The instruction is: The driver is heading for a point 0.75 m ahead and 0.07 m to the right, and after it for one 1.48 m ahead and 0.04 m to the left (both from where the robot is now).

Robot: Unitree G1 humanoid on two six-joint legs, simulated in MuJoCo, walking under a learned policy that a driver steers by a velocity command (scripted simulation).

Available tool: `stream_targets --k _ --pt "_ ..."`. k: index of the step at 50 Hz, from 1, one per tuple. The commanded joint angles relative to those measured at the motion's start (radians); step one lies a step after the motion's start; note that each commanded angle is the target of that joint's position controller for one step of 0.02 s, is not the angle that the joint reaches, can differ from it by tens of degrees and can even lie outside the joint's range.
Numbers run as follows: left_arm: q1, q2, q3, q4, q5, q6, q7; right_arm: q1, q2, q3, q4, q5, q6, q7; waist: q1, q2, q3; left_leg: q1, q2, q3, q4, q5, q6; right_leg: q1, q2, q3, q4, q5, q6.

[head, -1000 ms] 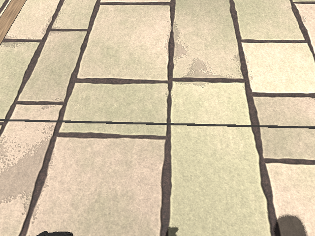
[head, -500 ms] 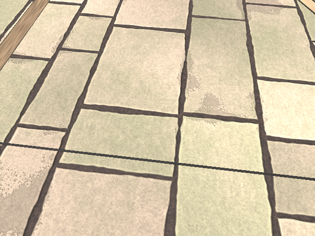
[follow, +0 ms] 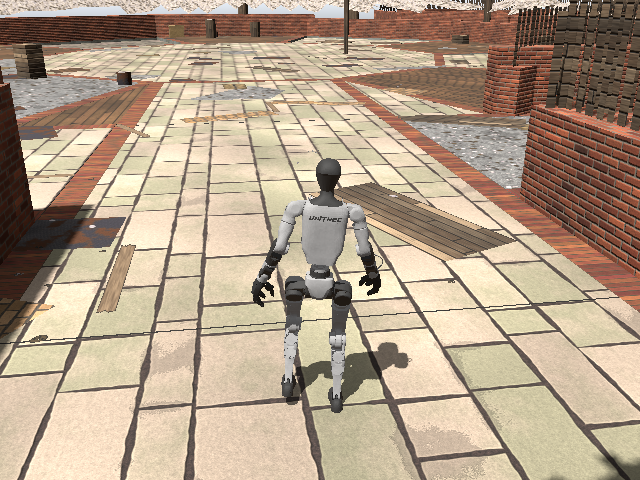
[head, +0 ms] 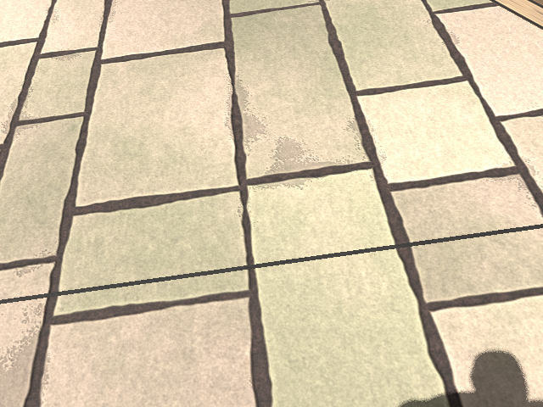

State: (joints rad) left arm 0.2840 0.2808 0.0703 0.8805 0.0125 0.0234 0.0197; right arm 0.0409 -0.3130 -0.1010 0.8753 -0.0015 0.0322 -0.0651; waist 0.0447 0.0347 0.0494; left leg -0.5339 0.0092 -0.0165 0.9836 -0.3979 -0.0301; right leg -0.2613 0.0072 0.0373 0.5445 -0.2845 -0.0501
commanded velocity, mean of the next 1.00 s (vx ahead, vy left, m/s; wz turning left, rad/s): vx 0.21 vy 0.00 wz -0.32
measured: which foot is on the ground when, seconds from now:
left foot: up 0.00-0.40, down 0.42-0.82, up 0.84-1.00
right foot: down 0.00-0.42, up 0.44-0.80, down 0.82-1.00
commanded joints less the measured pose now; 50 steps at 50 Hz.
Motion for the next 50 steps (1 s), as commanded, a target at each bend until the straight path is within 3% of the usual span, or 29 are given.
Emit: stream_targets --k 1,3,6,12,18,19,20,21,22,23,24,26,27,29,32,35,37,39,40,41,42,43,44,45,47,50 --pt "-0.103 0.160 0.027 -0.098 -0.018 -0.038 0.017 -0.041 -0.097 -0.029 -0.054 -0.006 -0.026 -0.003 -0.046 -0.153 -0.050 -0.092 0.001 -0.061 0.102 0.077 -0.015 0.088 -0.206 0.315 -0.283 0.147 -0.124" --pt "-0.053 0.155 0.028 -0.091 -0.021 -0.036 0.023 -0.046 -0.075 -0.023 -0.056 0.004 -0.034 0.000 -0.030 -0.144 -0.079 -0.105 -0.008 -0.068 0.057 0.093 -0.028 0.178 -0.202 0.312 -0.259 0.247 -0.138" --pt "-0.019 0.175 0.037 -0.090 -0.025 -0.028 0.030 -0.068 -0.066 -0.016 -0.065 0.011 -0.041 0.004 -0.012 -0.162 -0.079 -0.109 -0.014 -0.082 -0.075 0.087 -0.045 0.246 -0.202 0.347 -0.248 0.248 -0.150" --pt "-0.063 0.205 0.054 -0.120 -0.023 -0.009 0.027 -0.066 -0.078 -0.009 -0.065 0.019 -0.057 0.024 0.000 -0.182 -0.081 0.036 -0.039 -0.092 -0.253 0.043 -0.057 0.187 -0.186 0.426 -0.225 0.278 -0.174" --pt "-0.148 0.200 0.052 -0.154 -0.033 0.009 0.023 0.034 -0.101 -0.008 -0.042 0.024 -0.078 0.049 -0.041 -0.186 -0.137 0.210 -0.050 -0.085 -0.471 0.087 -0.032 0.196 -0.158 0.491 -0.142 0.504 -0.148" --pt "-0.164 0.189 0.047 -0.160 -0.038 0.014 0.027 0.084 -0.102 -0.008 -0.026 0.023 -0.081 0.056 -0.067 -0.174 -0.161 0.300 -0.043 -0.063 -0.585 0.188 -0.016 0.165 -0.130 0.470 -0.126 0.406 -0.122" --pt "-0.158 0.165 0.037 -0.161 -0.039 0.017 0.030 0.111 -0.108 -0.010 -0.014 0.019 -0.079 0.059 -0.076 -0.143 -0.163 0.407 -0.006 -0.070 -0.681 0.290 0.008 0.089 -0.081 0.434 -0.097 0.225 -0.080" --pt "-0.102 0.099 0.016 -0.151 -0.026 0.016 0.026 0.120 -0.143 -0.011 -0.018 0.002 -0.074 0.055 -0.047 0.034 -0.188 0.536 0.169 -0.262 -0.727 0.229 0.075 -0.046 0.024 0.311 0.076 -0.114 -0.026" --pt "-0.102 0.098 0.018 -0.171 -0.032 0.003 0.027 0.140 -0.206 -0.019 -0.018 -0.021 -0.070 0.051 -0.036 0.173 -0.126 0.557 0.294 -0.491 -0.768 0.082 0.216 -0.273 0.168 0.177 0.223 -0.340 0.006" --pt "-0.118 0.152 0.027 -0.186 -0.026 -0.016 0.023 0.116 -0.203 -0.018 -0.026 -0.032 -0.082 0.055 -0.041 0.186 -0.063 0.475 0.379 -0.618 -0.821 -0.143 0.309 -0.360 0.092 0.176 0.389 -0.317 0.019" --pt "-0.112 0.196 0.040 -0.164 -0.030 -0.027 0.019 0.076 -0.146 -0.003 -0.042 -0.018 -0.093 0.054 -0.034 0.136 -0.014 0.442 0.331 -0.549 -0.843 -0.245 0.285 -0.373 0.052 0.178 0.450 -0.233 0.029" --pt "-0.091 0.176 0.039 -0.131 -0.017 -0.035 0.012 0.079 -0.103 0.012 -0.034 0.012 -0.101 0.045 -0.032 0.139 0.011 0.477 0.245 -0.425 -0.855 -0.200 0.215 -0.402 0.022 0.137 0.471 -0.116 0.068" --pt "-0.113 0.162 0.035 -0.133 -0.014 -0.044 0.004 0.109 -0.105 0.015 -0.024 0.016 -0.101 0.042 -0.049 0.121 0.019 0.482 0.229 -0.385 -0.859 -0.148 0.211 -0.411 0.007 0.106 0.470 -0.068 0.082" --pt "-0.183 0.125 0.022 -0.152 -0.016 -0.067 -0.008 0.170 -0.122 0.013 -0.008 0.015 -0.107 0.040 -0.086 0.095 0.027 0.489 0.206 -0.318 -0.873 -0.054 0.214 -0.416 -0.025 0.027 0.400 0.002 0.098" --pt "-0.266 0.074 -0.001 -0.181 -0.022 -0.091 -0.017 0.220 -0.149 0.010 0.002 0.016 -0.110 0.041 -0.128 0.109 0.018 0.474 0.188 -0.244 -0.867 0.063 0.217 -0.330 -0.042 -0.026 0.199 0.043 0.107" --pt "-0.288 0.082 -0.006 -0.191 -0.034 -0.102 -0.028 0.259 -0.185 0.003 0.006 0.022 -0.107 0.054 -0.135 0.124 0.018 0.405 0.202 -0.216 -0.853 0.091 0.226 -0.186 -0.024 -0.064 0.051 0.041 0.090" --pt "-0.261 0.101 -0.002 -0.186 -0.043 -0.104 -0.033 0.268 -0.188 0.003 0.006 0.032 -0.103 0.062 -0.111 0.120 0.017 0.371 0.223 -0.222 -0.835 0.093 0.225 -0.095 -0.018 -0.071 -0.019 0.084 0.065" --pt "-0.162 0.119 0.009 -0.152 -0.045 -0.102 -0.029 0.266 -0.167 0.012 0.005 0.036 -0.098 0.065 -0.046 0.093 -0.007 0.313 0.213 -0.196 -0.767 0.156 0.196 0.080 -0.005 -0.078 -0.094 0.123 0.035" --pt "-0.056 0.148 0.025 -0.124 -0.050 -0.099 -0.020 0.264 -0.135 0.024 0.004 0.028 -0.100 0.067 0.009 0.077 -0.052 0.263 0.179 -0.155 -0.659 0.245 0.167 0.229 -0.006 -0.061 -0.117 0.105 0.010" --pt "0.094 0.203 0.044 -0.099 -0.045 -0.097 -0.009 0.246 -0.069 0.048 -0.016 0.012 -0.105 0.072 0.081 -0.035 -0.159 0.158 0.105 -0.067 -0.374 0.230 0.112 0.435 -0.150 0.116 -0.157 0.035 -0.043" --pt "0.186 0.328 0.072 -0.078 -0.032 -0.089 -0.014 0.266 0.003 0.070 -0.073 0.009 -0.129 0.067 0.072 -0.335 -0.247 -0.133 -0.017 0.046 -0.044 -0.066 0.058 0.611 -0.388 0.535 -0.265 -0.151 -0.191" --pt "0.174 0.241 0.049 -0.081 -0.023 -0.100 -0.026 0.227 -0.102 0.043 -0.071 0.032 -0.143 0.064 0.082 -0.237 -0.191 -0.229 0.011 -0.052 0.128 -0.161 0.060 0.534 -0.405 0.656 -0.328 -0.277 -0.233" --pt "0.098 0.181 0.028 -0.095 -0.018 -0.109 -0.033 0.212 -0.142 0.030 -0.077 0.049 -0.150 0.071 0.045 -0.205 -0.079 -0.285 0.065 -0.067 0.175 -0.077 0.087 0.458 -0.367 0.540 -0.338 -0.271 -0.202" --pt "0.045 0.145 0.016 -0.110 -0.014 -0.115 -0.037 0.208 -0.132 0.032 -0.066 0.046 -0.151 0.073 0.023 -0.179 -0.040 -0.266 0.097 -0.056 0.164 0.010 0.095 0.395 -0.311 0.435 -0.355 -0.190 -0.180" --pt "-0.011 0.112 0.003 -0.121 -0.010 -0.114 -0.041 0.189 -0.110 0.030 -0.066 0.022 -0.146 0.079 -0.010 -0.145 0.009 -0.221 0.134 -0.047 0.095 0.119 0.086 0.292 -0.251 0.296 -0.390 0.020 -0.156" --pt "-0.005 0.131 0.009 -0.114 -0.014 -0.118 -0.037 0.172 -0.068 0.039 -0.075 0.012 -0.130 0.092 -0.031 -0.124 0.008 -0.202 0.133 -0.016 0.015 0.227 0.051 0.242 -0.220 0.185 -0.423 0.250 -0.166"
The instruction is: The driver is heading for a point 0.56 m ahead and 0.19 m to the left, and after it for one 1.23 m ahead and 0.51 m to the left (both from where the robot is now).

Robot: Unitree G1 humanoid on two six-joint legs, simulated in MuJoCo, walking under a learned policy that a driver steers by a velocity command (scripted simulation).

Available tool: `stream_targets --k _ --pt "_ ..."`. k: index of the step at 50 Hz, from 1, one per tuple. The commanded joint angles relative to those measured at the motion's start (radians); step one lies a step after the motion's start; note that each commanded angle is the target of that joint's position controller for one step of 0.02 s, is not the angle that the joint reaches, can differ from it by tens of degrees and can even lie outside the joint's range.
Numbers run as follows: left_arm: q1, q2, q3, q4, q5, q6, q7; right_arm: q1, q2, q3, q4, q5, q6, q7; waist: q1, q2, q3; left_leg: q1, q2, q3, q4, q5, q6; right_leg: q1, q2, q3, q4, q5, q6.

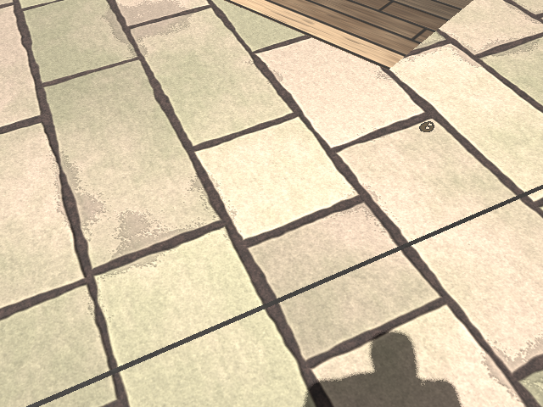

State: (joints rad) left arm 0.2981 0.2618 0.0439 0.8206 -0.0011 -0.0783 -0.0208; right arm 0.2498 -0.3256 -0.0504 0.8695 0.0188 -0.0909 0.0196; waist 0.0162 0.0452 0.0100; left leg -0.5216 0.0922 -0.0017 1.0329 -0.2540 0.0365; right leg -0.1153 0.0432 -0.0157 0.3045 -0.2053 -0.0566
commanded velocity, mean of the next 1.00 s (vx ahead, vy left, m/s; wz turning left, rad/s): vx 0.40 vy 0.00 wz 0.21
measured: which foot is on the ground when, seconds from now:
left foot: up 0.00-0.28, down 0.30-0.80, up 0.82-1.00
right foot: down 0.00-0.32, up 0.34-0.78, down 0.80-1.00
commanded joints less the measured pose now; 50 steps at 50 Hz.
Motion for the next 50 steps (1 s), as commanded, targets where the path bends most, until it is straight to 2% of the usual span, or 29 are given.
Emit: stream_targets --k 1,5,7,10,12,13,14,15,16,17,18,19,20,21,22,25,27,31,34,37,39,40,41,42,43,44,45,48,50 --pt "-0.010 0.156 0.037 -0.048 -0.001 -0.016 0.007 -0.064 -0.052 -0.010 -0.081 -0.012 -0.004 0.007 0.000 -0.120 0.051 -0.221 0.046 -0.026 -0.085 0.120 -0.031 0.086 -0.252 0.212 -0.191 0.213 -0.164" --pt "0.036 0.172 0.038 -0.020 -0.006 -0.015 0.020 -0.217 -0.017 0.009 -0.137 -0.012 -0.007 0.013 0.037 -0.113 0.084 -0.130 0.002 0.013 -0.368 0.324 -0.049 0.012 -0.209 0.105 -0.220 0.242 -0.141" --pt "0.089 0.180 0.040 0.005 -0.012 -0.015 0.024 -0.288 -0.012 0.015 -0.163 -0.007 -0.010 0.020 0.059 -0.103 0.100 -0.092 -0.023 0.023 -0.449 0.386 -0.041 0.022 -0.223 0.099 -0.229 0.223 -0.139" --pt "0.122 0.183 0.042 0.033 -0.019 -0.005 0.027 -0.339 -0.030 0.014 -0.194 -0.002 -0.015 0.035 0.049 -0.101 0.108 -0.111 -0.035 0.000 -0.524 0.360 -0.005 0.141 -0.271 0.100 -0.185 0.293 -0.124" --pt "0.125 0.194 0.047 0.040 -0.019 0.007 0.031 -0.322 -0.051 0.007 -0.198 -0.003 -0.018 0.042 0.022 -0.110 0.078 -0.080 -0.051 0.004 -0.543 0.292 0.022 0.221 -0.295 0.098 -0.120 0.428 -0.106" --pt "0.119 0.207 0.050 0.039 -0.014 0.013 0.034 -0.286 -0.070 -0.001 -0.192 -0.004 -0.017 0.041 -0.002 -0.128 0.041 -0.019 -0.076 0.024 -0.536 0.241 0.036 0.249 -0.294 0.094 -0.058 0.592 -0.096" --pt "0.113 0.216 0.052 0.039 -0.009 0.022 0.036 -0.207 -0.097 -0.016 -0.174 -0.003 -0.014 0.036 -0.048 -0.148 -0.024 0.097 -0.111 0.053 -0.531 0.202 0.058 0.261 -0.281 0.082 0.054 0.782 -0.084" --pt "0.105 0.205 0.045 0.034 -0.004 0.033 0.039 -0.056 -0.136 -0.038 -0.132 -0.003 -0.010 0.026 -0.126 -0.141 -0.124 0.309 -0.123 0.070 -0.541 0.225 0.088 0.207 -0.236 0.047 0.246 0.851 -0.056" --pt "0.126 0.170 0.028 0.011 0.014 0.033 0.043 0.117 -0.196 -0.054 -0.099 -0.016 -0.004 0.013 -0.178 -0.056 -0.272 0.641 0.050 -0.120 -0.481 0.249 0.149 -0.021 -0.189 0.030 0.545 0.570 -0.030" --pt "0.286 0.016 -0.013 0.015 0.006 0.012 0.023 0.171 -0.245 -0.066 -0.074 -0.016 0.002 0.020 -0.086 0.221 -0.426 0.985 0.285 -0.632 -0.581 -0.044 0.318 -0.428 0.016 0.057 0.911 -0.252 0.037" --pt "0.195 0.128 0.009 0.022 -0.021 -0.011 0.019 0.161 -0.146 -0.040 -0.077 -0.003 0.001 0.018 -0.141 0.133 -0.383 0.941 0.272 -0.739 -0.713 -0.177 0.280 -0.534 -0.004 0.183 1.012 -0.374 0.020" --pt "0.085 0.181 0.026 -0.020 -0.051 -0.025 0.016 0.079 -0.123 -0.031 -0.088 -0.004 -0.001 0.014 -0.126 0.095 -0.204 0.797 0.248 -0.587 -0.745 -0.151 0.239 -0.607 -0.057 0.153 1.023 -0.300 0.010" --pt "0.026 0.175 0.022 -0.037 -0.047 -0.032 0.021 0.007 -0.110 -0.027 -0.101 -0.011 -0.003 0.012 -0.094 0.000 -0.111 0.638 0.215 -0.476 -0.773 -0.045 0.219 -0.579 -0.111 0.119 0.973 -0.206 0.008" --pt "-0.001 0.165 0.026 -0.039 -0.029 -0.032 0.025 -0.038 -0.089 -0.023 -0.106 -0.023 -0.007 0.013 -0.063 -0.028 -0.049 0.509 0.183 -0.392 -0.800 0.070 0.215 -0.545 -0.144 0.105 0.916 -0.149 0.015" --pt "0.018 0.155 0.029 -0.038 -0.017 -0.024 0.027 -0.057 -0.073 -0.018 -0.108 -0.036 -0.012 0.016 -0.027 0.000 -0.043 0.431 0.149 -0.345 -0.823 0.143 0.212 -0.478 -0.170 0.112 0.883 -0.112 0.017" --pt "0.033 0.106 0.022 -0.043 -0.001 -0.002 0.032 -0.057 -0.077 -0.021 -0.097 -0.016 -0.020 0.018 0.010 0.016 -0.017 0.325 0.116 -0.269 -0.890 0.208 0.239 -0.437 -0.185 0.092 0.775 -0.089 0.051" --pt "-0.052 0.101 0.018 -0.081 0.011 0.001 0.035 -0.030 -0.103 -0.030 -0.086 -0.011 -0.019 0.005 -0.004 0.004 0.021 0.303 0.105 -0.236 -0.919 0.221 0.247 -0.485 -0.188 0.085 0.655 -0.004 0.083" --pt "-0.215 0.079 0.007 -0.124 0.006 -0.018 0.024 0.033 -0.135 -0.042 -0.069 -0.002 -0.002 -0.018 -0.057 -0.004 0.041 0.292 0.044 -0.160 -0.899 0.225 0.190 -0.433 -0.133 0.065 0.347 0.246 0.109" --pt "-0.309 0.089 0.008 -0.154 -0.001 -0.030 0.012 0.101 -0.148 -0.047 -0.049 0.004 0.018 -0.027 -0.088 0.009 0.045 0.321 0.047 -0.174 -0.823 0.316 0.168 -0.381 -0.081 0.057 0.238 0.306 0.113" --pt "-0.287 0.138 0.027 -0.159 0.004 -0.038 0.006 0.111 -0.149 -0.053 -0.053 0.007 0.044 -0.041 -0.058 0.051 -0.007 0.406 0.063 -0.240 -0.675 0.386 0.116 -0.310 -0.057 0.087 0.165 0.257 0.082" --pt "-0.160 0.175 0.045 -0.124 0.013 -0.043 0.013 0.066 -0.120 -0.047 -0.081 0.006 0.052 -0.046 0.015 0.050 -0.076 0.380 0.006 -0.238 -0.511 0.404 0.061 -0.122 -0.072 0.072 0.096 0.323 0.037" --pt "-0.053 0.233 0.058 -0.118 0.034 -0.044 0.022 0.063 -0.062 -0.028 -0.115 -0.012 0.050 -0.045 0.054 -0.039 -0.207 0.265 -0.069 -0.201 -0.284 0.211 0.017 0.113 -0.217 0.171 0.147 0.565 -0.021" --pt "-0.025 0.269 0.062 -0.127 0.043 -0.022 0.028 0.260 0.028 -0.005 -0.102 -0.025 0.047 -0.041 -0.015 -0.304 -0.353 -0.015 -0.188 -0.110 0.035 -0.465 -0.048 0.424 -0.493 0.428 0.234 0.878 -0.162" --pt "-0.016 0.239 0.059 -0.133 0.020 0.000 0.018 0.323 -0.054 -0.015 -0.100 0.005 0.048 -0.041 -0.006 -0.347 -0.454 -0.093 -0.146 -0.143 0.193 -0.482 -0.057 0.437 -0.541 0.584 0.171 0.647 -0.218" --pt "-0.063 0.176 0.044 -0.150 0.015 0.011 0.020 0.220 -0.123 -0.039 -0.109 0.020 0.062 -0.047 0.015 -0.230 -0.333 -0.154 -0.102 -0.129 0.249 -0.392 -0.074 0.336 -0.471 0.486 0.119 0.476 -0.187" --pt "-0.121 0.144 0.033 -0.148 0.012 0.019 0.024 0.133 -0.133 -0.046 -0.129 0.015 0.081 -0.055 0.014 -0.165 -0.224 -0.172 -0.074 -0.091 0.237 -0.329 -0.089 0.212 -0.419 0.373 0.089 0.411 -0.156" --pt "-0.171 0.127 0.025 -0.148 0.017 0.025 0.025 0.114 -0.129 -0.053 -0.134 0.007 0.103 -0.061 -0.008 -0.153 -0.158 -0.140 -0.045 -0.084 0.223 -0.286 -0.103 0.090 -0.384 0.298 0.061 0.386 -0.152" --pt "-0.248 0.137 0.034 -0.133 0.036 0.025 0.028 0.131 -0.071 -0.051 -0.157 0.004 0.144 -0.065 -0.056 -0.209 -0.084 0.005 -0.029 -0.035 0.130 -0.195 -0.118 -0.132 -0.320 0.126 -0.038 0.312 -0.163" --pt "-0.248 0.149 0.042 -0.120 0.030 0.023 0.035 0.095 -0.055 -0.048 -0.185 -0.003 0.148 -0.062 -0.049 -0.193 -0.089 0.014 -0.015 -0.029 0.039 -0.147 -0.115 -0.119 -0.342 0.087 -0.054 0.333 -0.182"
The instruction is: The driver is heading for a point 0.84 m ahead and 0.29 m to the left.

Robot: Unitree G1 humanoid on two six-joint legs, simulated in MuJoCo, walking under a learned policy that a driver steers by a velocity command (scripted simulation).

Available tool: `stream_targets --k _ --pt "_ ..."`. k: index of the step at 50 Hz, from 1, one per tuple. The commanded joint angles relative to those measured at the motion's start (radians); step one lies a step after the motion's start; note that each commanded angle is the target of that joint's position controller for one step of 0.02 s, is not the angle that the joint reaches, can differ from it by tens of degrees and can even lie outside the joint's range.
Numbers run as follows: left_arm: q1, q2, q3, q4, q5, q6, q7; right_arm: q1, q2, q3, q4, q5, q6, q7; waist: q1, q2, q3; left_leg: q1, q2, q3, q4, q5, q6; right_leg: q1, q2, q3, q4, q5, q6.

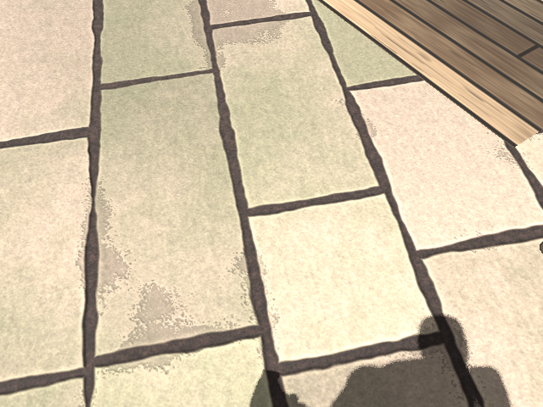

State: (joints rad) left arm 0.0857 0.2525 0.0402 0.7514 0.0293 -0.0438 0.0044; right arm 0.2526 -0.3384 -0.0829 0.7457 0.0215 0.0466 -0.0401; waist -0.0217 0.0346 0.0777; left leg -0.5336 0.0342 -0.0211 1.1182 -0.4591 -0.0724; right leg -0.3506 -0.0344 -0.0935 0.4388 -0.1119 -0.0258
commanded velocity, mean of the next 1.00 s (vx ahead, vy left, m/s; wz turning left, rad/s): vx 0.03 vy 0.00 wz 0.49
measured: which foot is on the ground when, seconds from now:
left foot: up 0.00-0.22, down 0.24-0.70, up 0.72-1.00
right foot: down 0.00-0.24, up 0.26-0.68, down 0.70-1.00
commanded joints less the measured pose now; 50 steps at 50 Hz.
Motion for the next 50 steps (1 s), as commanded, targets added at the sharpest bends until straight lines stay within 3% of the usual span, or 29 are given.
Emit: stream_targets --k 1,4,8,10,11,12,13,14,15,16,17,18,20,24,30,33,34,35,36,37,38,40,41,43,46,48,50 --pt "-0.037 0.165 0.050 -0.047 -0.006 -0.009 0.014 0.070 -0.037 -0.013 -0.075 -0.009 0.010 0.003 -0.006 -0.167 -0.167 0.040 0.052 -0.009 -0.099 0.088 -0.001 0.129 -0.274 0.147 -0.189 0.242 -0.218" --pt "-0.052 0.191 0.059 -0.039 -0.015 0.007 0.019 0.016 -0.038 -0.010 -0.106 -0.009 0.013 0.023 0.007 -0.157 -0.178 0.113 0.055 0.017 -0.231 0.155 0.020 0.134 -0.288 0.093 -0.196 0.196 -0.214" --pt "-0.034 0.226 0.072 -0.018 -0.036 0.023 0.010 -0.036 -0.065 -0.020 -0.144 -0.009 0.025 0.046 0.019 -0.163 -0.153 0.164 0.038 0.057 -0.377 0.140 0.058 0.183 -0.315 0.069 -0.157 0.132 -0.181" --pt "-0.042 0.230 0.075 -0.007 -0.055 0.032 0.008 -0.013 -0.065 -0.028 -0.140 -0.011 0.027 0.053 -0.009 -0.150 -0.153 0.254 0.008 0.092 -0.540 0.222 0.095 0.179 -0.298 0.033 -0.079 0.090 -0.127" --pt "-0.001 0.205 0.071 0.013 -0.057 0.037 0.005 0.012 -0.086 -0.038 -0.131 -0.017 0.026 0.048 -0.013 -0.115 -0.155 0.335 -0.012 0.077 -0.621 0.300 0.124 0.140 -0.262 0.000 -0.002 0.023 -0.074" --pt "0.046 0.155 0.059 0.025 -0.037 0.041 0.000 0.048 -0.166 -0.063 -0.131 -0.017 0.022 0.033 -0.003 0.066 -0.152 0.453 0.095 -0.102 -0.730 0.572 0.184 0.013 -0.168 -0.090 0.206 -0.133 0.016" --pt "0.017 0.121 0.044 -0.031 0.006 0.042 0.000 0.031 -0.275 -0.078 -0.166 -0.026 0.016 0.018 0.019 0.323 -0.130 0.534 0.333 -0.461 -0.762 0.782 0.373 -0.285 -0.006 -0.107 0.494 -0.541 0.117" --pt "-0.072 0.162 0.058 -0.045 -0.005 0.041 0.010 0.056 -0.236 -0.068 -0.170 -0.051 -0.010 0.029 -0.057 0.186 -0.188 0.478 0.347 -0.481 -0.783 0.738 0.449 -0.311 0.018 0.082 0.676 -0.578 0.110" --pt "-0.072 0.173 0.064 -0.047 -0.029 0.043 0.013 0.022 -0.214 -0.059 -0.163 -0.050 -0.032 0.033 -0.028 0.134 -0.171 0.463 0.298 -0.391 -0.788 0.685 0.407 -0.327 0.003 0.121 0.718 -0.497 0.090" --pt "-0.043 0.172 0.068 -0.028 -0.033 0.045 0.021 -0.035 -0.190 -0.055 -0.167 -0.032 -0.042 0.030 0.003 0.094 -0.156 0.452 0.245 -0.327 -0.780 0.621 0.348 -0.331 -0.012 0.138 0.701 -0.408 0.079" --pt "-0.034 0.187 0.074 -0.017 -0.023 0.046 0.030 -0.077 -0.156 -0.044 -0.175 -0.017 -0.042 0.024 0.015 0.084 -0.152 0.445 0.223 -0.303 -0.775 0.609 0.313 -0.332 -0.018 0.147 0.679 -0.351 0.079" --pt "-0.024 0.189 0.077 -0.013 -0.017 0.046 0.031 -0.100 -0.144 -0.035 -0.182 -0.015 -0.039 0.018 0.030 0.091 -0.160 0.411 0.203 -0.279 -0.772 0.658 0.306 -0.287 -0.007 0.143 0.691 -0.310 0.085" --pt "-0.002 0.172 0.075 -0.011 -0.023 0.042 0.027 -0.098 -0.136 -0.030 -0.192 -0.022 -0.035 0.011 0.038 0.088 -0.191 0.412 0.180 -0.265 -0.767 0.688 0.309 -0.244 0.016 0.144 0.664 -0.256 0.095" --pt "-0.039 0.138 0.060 -0.029 -0.029 0.038 0.020 -0.077 -0.157 -0.039 -0.193 -0.014 -0.026 0.002 0.012 0.095 -0.181 0.434 0.161 -0.303 -0.752 0.595 0.307 -0.203 0.037 0.161 0.439 -0.224 0.113" --pt "-0.029 0.157 0.062 -0.042 -0.039 0.027 0.000 -0.096 -0.168 -0.044 -0.205 -0.012 -0.012 0.017 0.000 0.128 -0.163 0.374 0.145 -0.431 -0.732 0.526 0.309 -0.064 0.072 0.175 0.239 -0.258 0.097" --pt "0.030 0.158 0.068 -0.035 -0.040 0.013 -0.012 -0.134 -0.159 -0.040 -0.214 0.002 -0.005 0.017 0.038 0.127 -0.175 0.371 0.106 -0.474 -0.680 0.539 0.269 0.047 0.078 0.166 0.028 -0.160 0.069" --pt "0.072 0.168 0.073 -0.022 -0.034 0.010 -0.013 -0.142 -0.144 -0.035 -0.216 0.006 -0.002 0.012 0.058 0.111 -0.184 0.338 0.077 -0.447 -0.646 0.482 0.229 0.135 0.047 0.162 -0.080 -0.031 0.049" --pt "0.093 0.221 0.084 -0.026 -0.019 0.012 -0.009 -0.102 -0.098 -0.021 -0.215 -0.004 -0.004 0.010 0.037 0.005 -0.210 0.243 0.014 -0.373 -0.535 0.298 0.172 0.249 -0.103 0.279 -0.112 0.057 -0.004" --pt "0.052 0.302 0.096 -0.030 -0.002 0.023 -0.004 -0.058 -0.070 -0.015 -0.228 -0.007 -0.011 0.010 -0.027 -0.261 -0.155 0.043 -0.159 -0.172 -0.376 -0.046 0.106 0.279 -0.275 0.499 -0.131 0.250 -0.147" --pt "0.049 0.243 0.083 -0.047 0.010 0.018 -0.003 -0.066 -0.149 -0.037 -0.217 -0.026 -0.020 0.007 0.015 -0.261 -0.152 0.006 -0.138 -0.151 -0.133 -0.203 0.054 0.228 -0.375 0.599 -0.143 0.300 -0.272" --pt "0.016 0.205 0.069 -0.059 0.001 0.014 0.001 -0.050 -0.187 -0.055 -0.197 -0.018 -0.021 0.009 0.002 -0.192 -0.139 0.002 -0.118 -0.171 -0.011 -0.156 0.038 0.209 -0.341 0.530 -0.131 0.289 -0.268" --pt "-0.031 0.171 0.057 -0.062 -0.028 0.015 0.005 -0.037 -0.147 -0.052 -0.164 -0.016 -0.006 0.005 -0.009 -0.159 -0.106 -0.024 -0.112 -0.170 0.046 -0.060 0.007 0.220 -0.237 0.393 -0.104 0.242 -0.194" --pt "-0.021 0.164 0.051 -0.056 -0.033 0.017 0.008 -0.042 -0.116 -0.042 -0.160 -0.014 -0.002 0.005 -0.001 -0.160 -0.103 -0.021 -0.113 -0.168 0.043 -0.032 -0.005 0.228 -0.220 0.361 -0.097 0.279 -0.192" --pt "0.005 0.160 0.048 -0.043 -0.029 0.026 0.010 -0.068 -0.071 -0.024 -0.169 -0.009 -0.002 0.009 0.015 -0.180 -0.113 0.017 -0.103 -0.120 -0.065 -0.005 -0.019 0.251 -0.185 0.300 -0.094 0.305 -0.192" --pt "0.011 0.175 0.049 -0.036 -0.027 0.039 0.009 -0.111 -0.022 0.003 -0.181 -0.015 -0.006 0.015 0.043 -0.228 -0.140 0.156 -0.048 -0.041 -0.335 -0.007 -0.022 0.256 -0.173 0.260 -0.078 0.318 -0.185" --pt "0.042 0.202 0.055 -0.024 -0.034 0.048 0.005 -0.107 -0.040 0.000 -0.171 -0.008 -0.007 0.017 0.059 -0.241 -0.143 0.230 -0.051 -0.001 -0.481 0.048 -0.017 0.251 -0.184 0.278 -0.065 0.323 -0.188" --pt "0.042 0.191 0.045 -0.013 -0.048 0.049 0.003 -0.044 -0.042 -0.003 -0.133 -0.012 -0.009 0.020 0.021 -0.211 -0.132 0.364 -0.063 0.026 -0.750 0.264 0.017 0.207 -0.167 0.267 -0.038 0.279 -0.153"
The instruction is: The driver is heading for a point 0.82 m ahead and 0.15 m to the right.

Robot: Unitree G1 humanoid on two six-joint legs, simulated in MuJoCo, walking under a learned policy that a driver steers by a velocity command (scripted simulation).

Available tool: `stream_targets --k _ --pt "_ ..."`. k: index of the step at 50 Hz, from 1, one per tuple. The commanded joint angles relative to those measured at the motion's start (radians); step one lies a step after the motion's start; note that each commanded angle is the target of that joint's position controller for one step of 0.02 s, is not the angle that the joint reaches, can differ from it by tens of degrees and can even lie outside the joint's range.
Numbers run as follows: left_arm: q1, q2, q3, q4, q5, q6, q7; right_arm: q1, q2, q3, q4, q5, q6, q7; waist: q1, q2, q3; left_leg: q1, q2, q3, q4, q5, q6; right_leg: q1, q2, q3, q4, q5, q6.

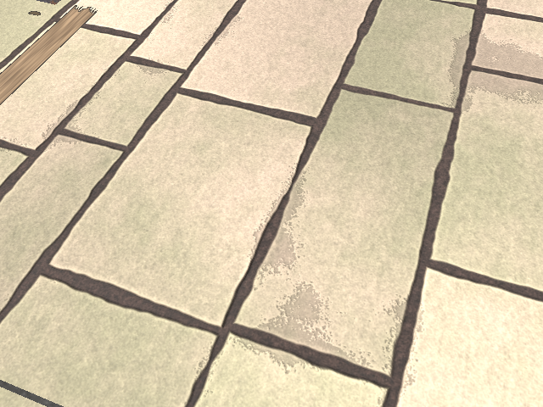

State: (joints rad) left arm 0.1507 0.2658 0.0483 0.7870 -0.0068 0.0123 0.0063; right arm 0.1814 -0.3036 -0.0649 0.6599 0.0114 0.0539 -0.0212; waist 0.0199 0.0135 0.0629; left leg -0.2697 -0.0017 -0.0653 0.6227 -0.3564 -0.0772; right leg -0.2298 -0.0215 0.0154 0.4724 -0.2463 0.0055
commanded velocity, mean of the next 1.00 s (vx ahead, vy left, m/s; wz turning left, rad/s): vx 0.16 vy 0.00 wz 0.04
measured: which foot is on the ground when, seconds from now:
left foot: up 0.00-0.00, down 0.02-0.74, up 0.76-1.00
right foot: down 0.00-1.00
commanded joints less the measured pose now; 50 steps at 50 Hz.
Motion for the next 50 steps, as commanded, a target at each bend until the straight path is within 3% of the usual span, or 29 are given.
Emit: stream_targets --k 1,2,3,4,5,7,9,17,24,26,27,29,31,33,35,36,37,38,39,40,42,44,47,50 --pt "0.020 0.159 0.029 -0.032 -0.011 -0.017 -0.002 0.026 -0.100 -0.022 -0.047 -0.009 -0.017 -0.001 -0.014 -0.154 -0.119 0.194 0.002 0.021 -0.319 0.270 0.052 0.032 -0.166 0.153 -0.071 0.346 -0.131" --pt "0.040 0.129 0.015 -0.033 0.016 -0.031 -0.009 0.038 -0.155 -0.030 -0.056 -0.017 -0.016 -0.010 0.006 -0.036 -0.162 0.301 0.119 -0.104 -0.278 0.503 0.090 -0.038 -0.118 0.100 -0.008 0.223 -0.059" --pt "0.070 0.078 0.001 -0.033 0.030 -0.045 -0.014 -0.010 -0.173 -0.029 -0.049 -0.030 -0.014 -0.010 0.063 0.143 -0.172 0.224 0.179 -0.147 -0.222 0.497 0.171 -0.027 -0.040 0.014 -0.029 0.018 0.005" --pt "0.012 0.110 0.002 -0.027 0.037 -0.044 -0.010 -0.038 -0.099 -0.013 -0.059 -0.032 -0.022 0.004 0.019 0.105 -0.156 0.142 0.158 -0.145 -0.238 0.330 0.194 0.039 -0.039 0.009 -0.038 0.019 0.042" --pt "-0.023 0.128 0.008 -0.024 0.032 -0.042 -0.009 -0.034 -0.074 -0.005 -0.048 -0.040 -0.030 0.011 0.004 0.083 -0.124 0.116 0.122 -0.126 -0.248 0.232 0.169 0.045 -0.032 0.002 -0.035 0.055 0.053" --pt "-0.022 0.130 0.008 -0.011 0.025 -0.030 0.001 -0.026 -0.091 -0.005 -0.033 -0.038 -0.045 0.013 -0.002 0.097 -0.075 0.075 0.095 -0.111 -0.257 0.201 0.137 0.039 -0.031 0.001 -0.026 0.086 0.050" --pt "-0.006 0.129 0.008 0.004 0.021 -0.026 0.006 -0.009 -0.079 0.001 -0.018 -0.033 -0.055 0.010 0.002 0.091 -0.052 0.056 0.089 -0.106 -0.254 0.213 0.128 0.041 -0.036 0.006 -0.036 0.099 0.047" --pt "0.023 0.126 0.009 0.077 0.017 -0.026 0.018 -0.003 -0.065 0.008 0.020 -0.028 -0.061 0.006 -0.001 0.025 -0.051 0.067 0.071 -0.095 -0.247 0.246 0.131 0.056 -0.043 0.007 -0.053 0.129 0.062" --pt "0.040 0.133 0.011 0.132 0.013 -0.025 0.028 0.008 -0.058 0.007 0.074 -0.023 -0.063 0.007 -0.001 0.004 -0.066 0.085 0.053 -0.071 -0.238 0.304 0.130 0.072 -0.046 0.006 -0.057 0.153 0.063" --pt "0.053 0.120 0.009 0.150 0.007 -0.022 0.031 0.033 -0.073 0.001 0.098 -0.017 -0.056 0.001 -0.010 0.031 -0.075 0.087 0.045 -0.081 -0.272 0.022 0.150 0.046 -0.003 -0.048 -0.005 -0.018 0.057" --pt "0.039 0.116 0.009 0.145 0.002 -0.024 0.032 0.050 -0.102 -0.009 0.105 -0.011 -0.052 -0.002 -0.027 0.066 -0.045 0.074 0.070 -0.133 -0.314 -0.195 0.181 -0.018 0.024 -0.081 0.063 -0.119 0.050" --pt "-0.017 0.106 0.006 0.109 -0.008 -0.044 0.027 0.096 -0.146 -0.023 0.118 -0.004 -0.056 -0.003 -0.060 0.160 0.043 0.056 0.198 -0.334 -0.431 -0.445 0.268 -0.182 0.027 -0.074 0.203 -0.198 0.018" --pt "-0.037 0.115 0.010 0.089 -0.025 -0.075 0.011 0.115 -0.142 -0.024 0.129 -0.002 -0.078 -0.006 -0.061 0.192 0.087 0.072 0.282 -0.442 -0.471 -0.394 0.319 -0.282 -0.029 -0.001 0.315 -0.262 -0.034" --pt "-0.009 0.114 0.009 0.096 -0.033 -0.102 -0.011 0.079 -0.126 -0.023 0.120 0.011 -0.090 -0.005 -0.033 0.158 0.071 0.114 0.282 -0.391 -0.448 -0.274 0.305 -0.272 -0.056 0.009 0.236 -0.279 -0.078" --pt "0.130 0.103 0.015 0.168 -0.024 -0.116 -0.023 -0.012 -0.128 -0.022 0.100 0.024 -0.084 -0.002 0.051 0.108 0.008 -0.019 0.184 -0.219 -0.375 -0.122 0.245 0.046 0.001 -0.070 0.007 -0.012 -0.083" --pt "0.222 0.112 0.025 0.216 -0.012 -0.113 -0.024 -0.019 -0.101 -0.015 0.096 0.014 -0.084 -0.001 0.082 0.072 -0.027 -0.102 0.125 -0.144 -0.279 -0.060 0.214 0.209 0.030 -0.072 -0.010 0.059 -0.062" --pt "0.331 0.155 0.037 0.240 -0.006 -0.112 -0.020 -0.032 -0.032 0.006 0.084 -0.001 -0.090 0.004 0.116 -0.076 -0.063 -0.216 0.034 -0.023 -0.023 -0.020 0.152 0.338 -0.104 0.128 -0.103 -0.046 -0.089" --pt "0.405 0.290 0.064 0.238 -0.007 -0.116 -0.026 -0.036 -0.003 0.012 0.032 0.001 -0.108 -0.001 0.120 -0.332 -0.083 -0.419 -0.078 0.060 0.273 -0.177 0.093 0.421 -0.340 0.581 -0.279 -0.218 -0.236" --pt "0.343 0.228 0.042 0.221 0.006 -0.125 -0.029 -0.022 -0.066 -0.005 0.041 0.030 -0.123 -0.004 0.090 -0.225 -0.034 -0.499 -0.029 -0.038 0.451 -0.235 0.103 0.364 -0.394 0.699 -0.326 -0.367 -0.299" --pt "0.266 0.174 0.028 0.193 0.000 -0.131 -0.025 -0.004 -0.086 -0.009 0.053 0.044 -0.136 0.004 0.057 -0.162 0.044 -0.562 0.027 -0.059 0.505 -0.127 0.125 0.336 -0.359 0.601 -0.325 -0.389 -0.271" --pt "0.204 0.139 0.014 0.166 0.000 -0.130 -0.026 -0.010 -0.090 -0.016 0.073 0.021 -0.150 0.012 0.035 -0.114 0.061 -0.577 0.086 -0.021 0.474 0.047 0.138 0.326 -0.279 0.413 -0.330 -0.196 -0.204" --pt "0.231 0.100 -0.001 0.170 0.007 -0.120 -0.026 -0.031 -0.071 -0.017 0.074 0.006 -0.149 0.028 0.034 -0.123 0.030 -0.512 0.105 0.014 0.410 0.150 0.125 0.309 -0.216 0.260 -0.332 0.058 -0.168" --pt "0.275 0.123 -0.001 0.180 0.008 -0.107 -0.012 -0.089 -0.023 -0.005 0.054 0.003 -0.140 0.039 0.042 -0.098 0.017 -0.501 0.096 0.065 0.300 0.230 0.083 0.295 -0.186 0.147 -0.334 0.324 -0.179" --pt "0.281 0.140 -0.001 0.174 0.008 -0.098 0.003 -0.204 0.009 0.012 0.014 0.009 -0.143 0.046 0.065 -0.095 0.047 -0.414 0.069 0.100 0.084 0.357 0.065 0.210 -0.152 0.071 -0.370 0.336 -0.168"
